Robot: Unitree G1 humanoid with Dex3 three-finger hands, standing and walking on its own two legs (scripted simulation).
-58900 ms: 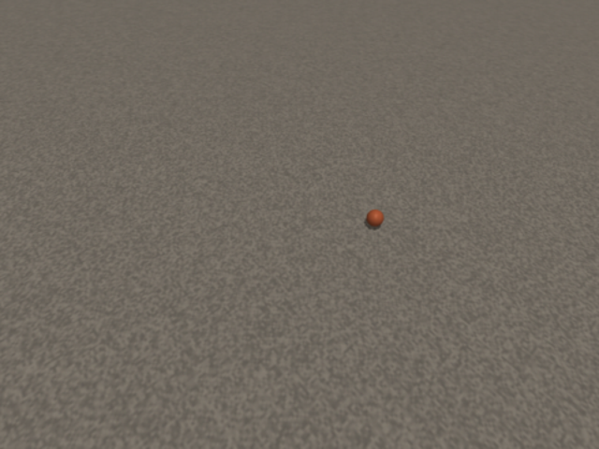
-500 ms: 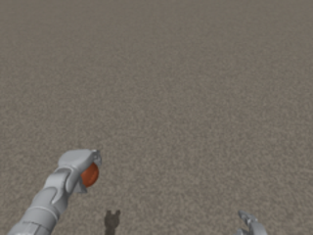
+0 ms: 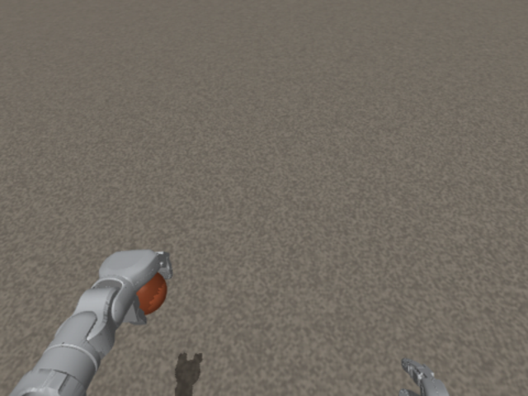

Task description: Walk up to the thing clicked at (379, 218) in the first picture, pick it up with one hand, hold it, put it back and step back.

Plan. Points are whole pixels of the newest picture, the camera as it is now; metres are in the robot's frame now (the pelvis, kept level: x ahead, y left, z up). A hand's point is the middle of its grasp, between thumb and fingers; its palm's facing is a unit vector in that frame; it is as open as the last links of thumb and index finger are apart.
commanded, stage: crouch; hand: left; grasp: from above
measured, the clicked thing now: (143, 291) +0.31 +0.23 -0.06
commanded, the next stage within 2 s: none
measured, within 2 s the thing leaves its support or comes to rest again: neither
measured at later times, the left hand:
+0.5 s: hand (150, 306) +0.31 +0.23 -0.12, palm faces -0.46 +0.01 -0.89, open 10.1 cm
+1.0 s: hand (186, 310) +0.39 +0.22 -0.35, palm faces -0.45 +0.01 -0.89, open 10.0 cm
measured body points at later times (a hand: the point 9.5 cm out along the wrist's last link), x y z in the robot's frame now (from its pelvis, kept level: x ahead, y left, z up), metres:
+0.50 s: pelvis -0.02 +0.00 -0.03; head +0.04 +0.00 +0.41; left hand +0.33 +0.23 -0.06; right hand +0.10 -0.27 -0.15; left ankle -0.01 +0.12 -0.74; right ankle +0.03 -0.13 -0.74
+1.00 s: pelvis -0.07 +0.02 -0.23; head +0.12 +0.03 +0.17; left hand +0.41 +0.22 -0.30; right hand -0.06 -0.26 -0.35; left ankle -0.01 +0.12 -0.74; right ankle +0.03 -0.12 -0.74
